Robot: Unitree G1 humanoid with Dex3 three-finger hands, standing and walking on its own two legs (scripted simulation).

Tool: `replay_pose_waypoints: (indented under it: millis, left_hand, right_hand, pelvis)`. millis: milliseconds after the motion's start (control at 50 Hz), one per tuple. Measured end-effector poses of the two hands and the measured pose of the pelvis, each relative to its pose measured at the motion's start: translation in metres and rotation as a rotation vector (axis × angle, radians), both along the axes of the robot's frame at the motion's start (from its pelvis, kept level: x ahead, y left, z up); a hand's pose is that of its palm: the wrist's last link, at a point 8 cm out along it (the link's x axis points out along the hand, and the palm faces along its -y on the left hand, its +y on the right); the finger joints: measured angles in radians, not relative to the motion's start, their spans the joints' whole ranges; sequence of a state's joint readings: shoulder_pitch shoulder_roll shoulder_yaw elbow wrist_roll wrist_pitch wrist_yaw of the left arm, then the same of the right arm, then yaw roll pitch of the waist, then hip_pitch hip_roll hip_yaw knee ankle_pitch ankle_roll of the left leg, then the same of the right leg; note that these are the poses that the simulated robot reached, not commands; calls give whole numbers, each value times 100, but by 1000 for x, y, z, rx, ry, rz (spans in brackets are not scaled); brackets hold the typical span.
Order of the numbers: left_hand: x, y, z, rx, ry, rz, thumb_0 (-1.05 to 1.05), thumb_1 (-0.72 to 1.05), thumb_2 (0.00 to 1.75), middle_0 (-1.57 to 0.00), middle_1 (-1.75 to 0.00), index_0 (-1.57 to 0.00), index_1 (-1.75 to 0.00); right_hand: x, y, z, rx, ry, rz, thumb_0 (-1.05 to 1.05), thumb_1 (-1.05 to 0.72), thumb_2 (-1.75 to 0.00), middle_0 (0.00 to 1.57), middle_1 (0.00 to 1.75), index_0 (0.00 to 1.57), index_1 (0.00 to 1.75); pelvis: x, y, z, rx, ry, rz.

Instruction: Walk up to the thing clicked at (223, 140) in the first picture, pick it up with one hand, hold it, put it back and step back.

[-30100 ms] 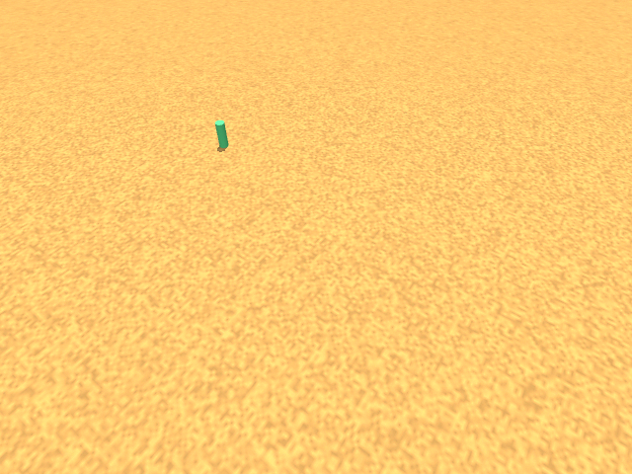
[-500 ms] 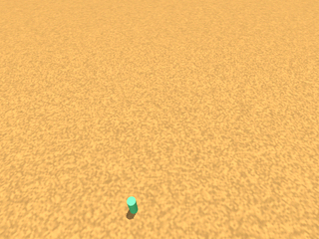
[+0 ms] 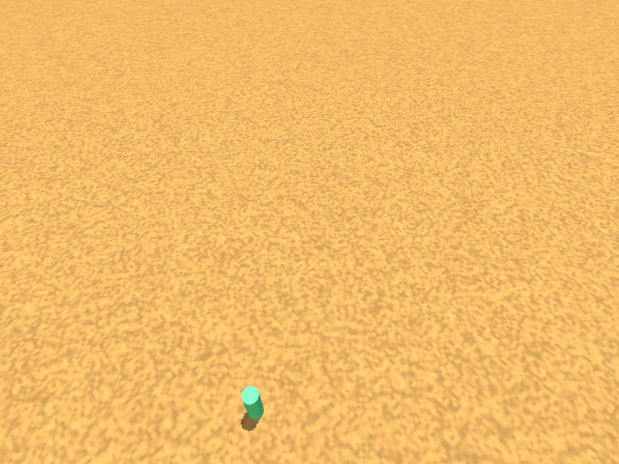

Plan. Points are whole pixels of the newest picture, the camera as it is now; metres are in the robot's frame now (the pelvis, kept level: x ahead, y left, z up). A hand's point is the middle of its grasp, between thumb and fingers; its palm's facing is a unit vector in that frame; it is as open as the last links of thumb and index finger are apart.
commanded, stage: stand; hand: left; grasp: from the side
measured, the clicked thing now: (253, 403) +0.41 +0.18 -0.71
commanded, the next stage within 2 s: step back in 0.48 s
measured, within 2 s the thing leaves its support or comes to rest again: neither
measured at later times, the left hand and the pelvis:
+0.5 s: hand out of the picture +0.09 +0.24 -0.15, palm faces -0.01 -0.94 -0.34, open 7.4 cm; pelvis +0.01 -0.01 +0.00, yaw +0 degrees
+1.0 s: hand out of the picture +0.08 +0.31 -0.18, palm faces -0.05 -0.93 -0.35, open 7.4 cm; pelvis -0.06 +0.05 -0.02, yaw -1 degrees
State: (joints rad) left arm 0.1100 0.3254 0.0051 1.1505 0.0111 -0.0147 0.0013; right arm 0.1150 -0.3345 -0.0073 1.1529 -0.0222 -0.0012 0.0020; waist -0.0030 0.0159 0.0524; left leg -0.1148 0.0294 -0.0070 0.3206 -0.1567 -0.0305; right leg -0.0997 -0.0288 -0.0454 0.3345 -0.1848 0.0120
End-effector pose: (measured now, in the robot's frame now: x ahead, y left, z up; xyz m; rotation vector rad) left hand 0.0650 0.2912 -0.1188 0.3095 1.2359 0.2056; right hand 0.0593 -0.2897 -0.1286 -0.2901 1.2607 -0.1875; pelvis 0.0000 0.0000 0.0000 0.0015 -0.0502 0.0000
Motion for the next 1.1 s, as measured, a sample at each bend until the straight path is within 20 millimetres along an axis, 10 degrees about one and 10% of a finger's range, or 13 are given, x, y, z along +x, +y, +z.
replay_pose_waypoints:
  millis: [520,840,1100]
  left_hand:
    - [15,-4,1,1,-9,8,1,90,90,-20,-30,-20,-30]
    - [40,59,-26,26,-124,-41,1,90,90,-20,-30,-20,-30]
    - [-27,63,-24,24,-17,-86,1,91,90,-20,-30,-20,-30]
  right_hand:
    - [12,-11,0,1,1,-10,1,-90,-90,20,30,20,30]
    - [-36,8,3,-126,38,8,1,-91,-90,20,30,20,30]
    - [-68,38,6,-93,-62,-18,1,-90,-90,20,30,21,30]
  pelvis:
    - [8,-7,-1,-2,17,-1]
    - [-41,43,-28,-7,26,15]
    - [-82,53,-20,-15,25,-49]
